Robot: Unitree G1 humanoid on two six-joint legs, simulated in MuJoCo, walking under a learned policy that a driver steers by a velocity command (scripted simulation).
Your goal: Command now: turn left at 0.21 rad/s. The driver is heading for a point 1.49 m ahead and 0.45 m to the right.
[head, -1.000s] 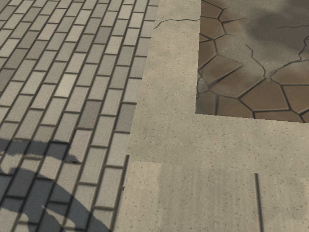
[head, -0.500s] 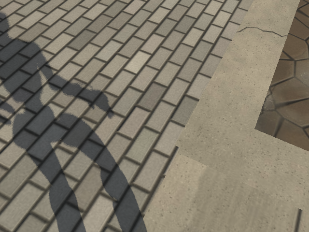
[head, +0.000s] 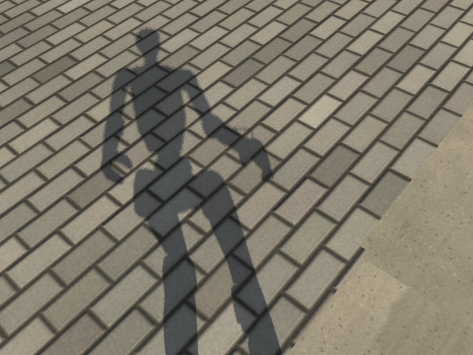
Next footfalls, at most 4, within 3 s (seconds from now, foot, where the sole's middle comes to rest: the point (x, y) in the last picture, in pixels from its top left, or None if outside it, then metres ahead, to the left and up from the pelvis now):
0.16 left None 0.02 0.15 -0.78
1.14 left None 0.44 0.12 -0.78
1.68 right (312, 271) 0.72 -0.14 -0.78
2.16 left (276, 186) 1.05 -0.05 -0.78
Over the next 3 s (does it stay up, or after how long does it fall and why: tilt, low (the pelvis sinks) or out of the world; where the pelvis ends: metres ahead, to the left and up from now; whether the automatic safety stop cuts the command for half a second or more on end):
stays up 1.17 -0.38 0.01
